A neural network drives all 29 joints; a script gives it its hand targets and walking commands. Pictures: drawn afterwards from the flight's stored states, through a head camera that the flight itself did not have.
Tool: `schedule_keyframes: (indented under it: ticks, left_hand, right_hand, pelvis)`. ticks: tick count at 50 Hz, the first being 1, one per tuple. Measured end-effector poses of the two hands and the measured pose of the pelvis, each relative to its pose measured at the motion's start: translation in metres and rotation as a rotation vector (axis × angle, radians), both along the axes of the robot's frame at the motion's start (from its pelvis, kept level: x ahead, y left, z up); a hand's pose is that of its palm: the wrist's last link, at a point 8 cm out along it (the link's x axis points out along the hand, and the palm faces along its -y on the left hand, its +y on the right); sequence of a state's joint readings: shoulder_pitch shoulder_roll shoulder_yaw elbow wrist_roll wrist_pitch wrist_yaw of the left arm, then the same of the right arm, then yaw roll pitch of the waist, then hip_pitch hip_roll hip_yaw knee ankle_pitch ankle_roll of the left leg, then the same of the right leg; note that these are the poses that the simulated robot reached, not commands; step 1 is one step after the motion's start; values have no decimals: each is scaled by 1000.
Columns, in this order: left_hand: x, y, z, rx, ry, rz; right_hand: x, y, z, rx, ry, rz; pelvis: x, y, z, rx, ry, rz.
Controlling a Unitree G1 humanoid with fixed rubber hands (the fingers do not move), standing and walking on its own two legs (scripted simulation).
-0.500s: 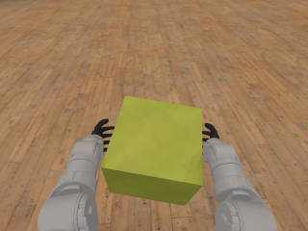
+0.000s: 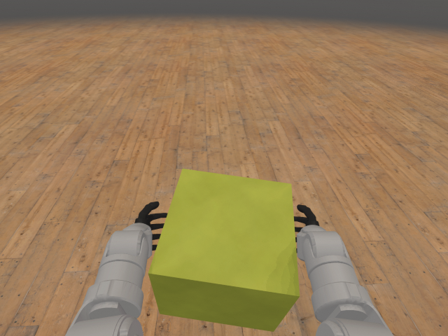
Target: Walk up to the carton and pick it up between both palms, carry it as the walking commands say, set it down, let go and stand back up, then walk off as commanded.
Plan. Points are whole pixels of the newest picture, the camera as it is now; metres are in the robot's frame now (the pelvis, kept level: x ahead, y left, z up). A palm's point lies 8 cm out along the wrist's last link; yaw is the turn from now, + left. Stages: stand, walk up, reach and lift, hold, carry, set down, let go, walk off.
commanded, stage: reach and lift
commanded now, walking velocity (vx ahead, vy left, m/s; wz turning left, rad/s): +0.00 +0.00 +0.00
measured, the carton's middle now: (226, 247) +0.35 +0.00 +0.00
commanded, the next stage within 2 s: hold in 0.70 s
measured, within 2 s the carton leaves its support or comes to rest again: neither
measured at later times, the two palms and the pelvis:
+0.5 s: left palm (143, 231) +0.33 +0.16 +0.07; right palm (310, 236) +0.33 -0.16 +0.06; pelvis +0.01 +0.00 +0.00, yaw +0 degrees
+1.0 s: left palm (141, 238) +0.32 +0.16 +0.07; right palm (312, 239) +0.32 -0.16 +0.07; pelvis +0.00 +0.00 +0.00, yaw +0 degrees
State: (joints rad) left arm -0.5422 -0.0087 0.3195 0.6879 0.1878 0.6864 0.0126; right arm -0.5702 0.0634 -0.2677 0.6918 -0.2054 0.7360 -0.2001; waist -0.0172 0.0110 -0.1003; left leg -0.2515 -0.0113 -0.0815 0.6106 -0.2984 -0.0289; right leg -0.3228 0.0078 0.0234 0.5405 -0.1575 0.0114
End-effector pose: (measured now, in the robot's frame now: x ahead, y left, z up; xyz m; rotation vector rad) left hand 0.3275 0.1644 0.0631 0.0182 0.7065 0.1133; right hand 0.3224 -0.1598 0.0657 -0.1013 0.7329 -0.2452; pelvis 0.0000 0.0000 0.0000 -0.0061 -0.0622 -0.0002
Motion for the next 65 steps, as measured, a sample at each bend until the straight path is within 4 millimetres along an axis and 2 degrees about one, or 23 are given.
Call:
schedule_keyframes:
  ticks: [24,37,65]
  left_hand:
    - [5,-1,6,29,9,7]
    - [-6,0,3,21,14,15]
    - [-14,-2,5,26,6,18]
  right_hand:
    - [7,-1,-2,20,-1,2]
    - [1,1,2,20,2,3]
    - [-7,-1,1,24,-4,3]
  pelvis:
    - [6,-1,2,2,1,1]
    - [4,0,2,0,-15,1]
    - [-3,-2,2,2,-26,1]
